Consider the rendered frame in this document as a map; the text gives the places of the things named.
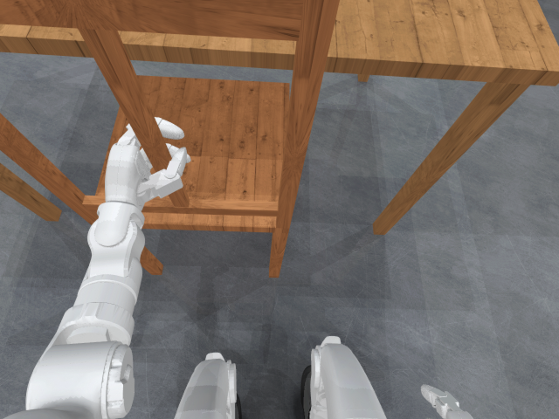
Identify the robot left upper arm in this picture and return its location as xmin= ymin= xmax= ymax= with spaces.
xmin=4 ymin=340 xmax=135 ymax=419

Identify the robot left hand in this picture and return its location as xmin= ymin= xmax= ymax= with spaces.
xmin=105 ymin=117 xmax=191 ymax=211

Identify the left robot forearm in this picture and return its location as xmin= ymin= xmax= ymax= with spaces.
xmin=26 ymin=201 xmax=145 ymax=410

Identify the right robot shin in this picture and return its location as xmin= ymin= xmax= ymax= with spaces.
xmin=309 ymin=336 xmax=352 ymax=419

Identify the left robot thigh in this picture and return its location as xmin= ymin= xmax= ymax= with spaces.
xmin=174 ymin=359 xmax=237 ymax=419

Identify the robot right hand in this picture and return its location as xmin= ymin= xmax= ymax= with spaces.
xmin=421 ymin=384 xmax=473 ymax=419

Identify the table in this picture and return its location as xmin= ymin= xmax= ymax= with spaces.
xmin=0 ymin=0 xmax=559 ymax=235

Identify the chair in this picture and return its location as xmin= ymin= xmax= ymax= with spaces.
xmin=0 ymin=0 xmax=340 ymax=278

